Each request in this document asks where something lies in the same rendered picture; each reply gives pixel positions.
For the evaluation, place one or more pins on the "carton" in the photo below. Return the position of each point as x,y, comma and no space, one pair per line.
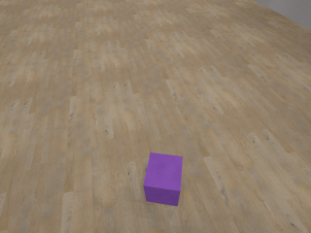
162,183

